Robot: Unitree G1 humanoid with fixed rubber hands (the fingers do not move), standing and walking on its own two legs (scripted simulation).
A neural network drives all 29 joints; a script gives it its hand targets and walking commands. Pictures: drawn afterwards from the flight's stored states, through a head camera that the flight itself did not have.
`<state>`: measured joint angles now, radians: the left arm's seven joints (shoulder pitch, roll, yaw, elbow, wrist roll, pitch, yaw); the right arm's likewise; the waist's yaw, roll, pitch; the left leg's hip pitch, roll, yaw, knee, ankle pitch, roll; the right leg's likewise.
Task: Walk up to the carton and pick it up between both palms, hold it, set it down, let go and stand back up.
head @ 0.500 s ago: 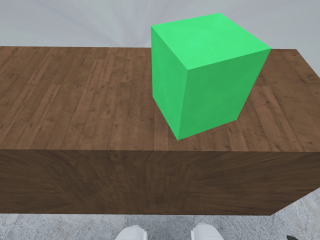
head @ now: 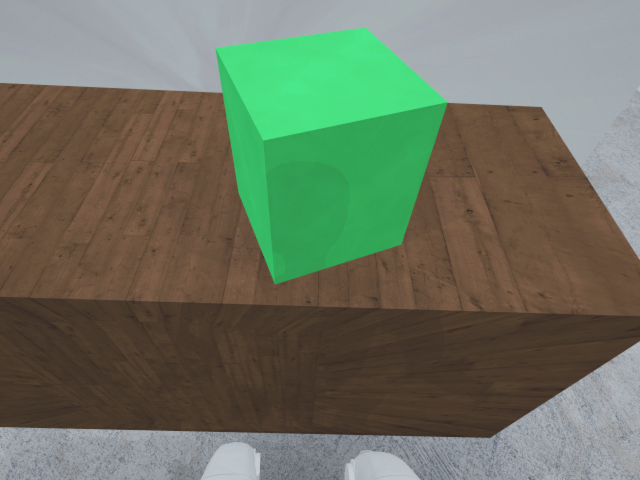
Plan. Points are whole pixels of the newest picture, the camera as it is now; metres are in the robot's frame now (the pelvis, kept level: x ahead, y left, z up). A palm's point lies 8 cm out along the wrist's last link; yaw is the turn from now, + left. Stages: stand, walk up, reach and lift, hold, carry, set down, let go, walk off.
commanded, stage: walk up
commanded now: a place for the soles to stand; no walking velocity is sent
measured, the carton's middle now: (319, 158) +0.51 +0.00 +0.12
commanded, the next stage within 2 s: reach and lift in 1.26 s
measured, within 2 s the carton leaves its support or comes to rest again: neither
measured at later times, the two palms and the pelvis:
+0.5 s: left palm out of the picture +0.07 +0.32 -0.11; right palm out of the picture +0.10 -0.32 -0.07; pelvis +0.02 +0.00 +0.01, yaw +1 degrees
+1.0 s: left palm out of the picture +0.08 +0.32 -0.11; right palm out of the picture +0.11 -0.32 -0.07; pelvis +0.03 +0.00 +0.01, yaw +1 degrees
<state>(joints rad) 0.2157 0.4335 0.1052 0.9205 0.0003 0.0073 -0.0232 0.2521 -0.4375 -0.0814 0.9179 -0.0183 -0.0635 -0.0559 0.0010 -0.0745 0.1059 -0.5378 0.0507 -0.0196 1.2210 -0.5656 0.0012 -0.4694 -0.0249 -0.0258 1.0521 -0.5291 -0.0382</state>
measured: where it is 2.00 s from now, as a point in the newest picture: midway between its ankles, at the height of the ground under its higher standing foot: outside the picture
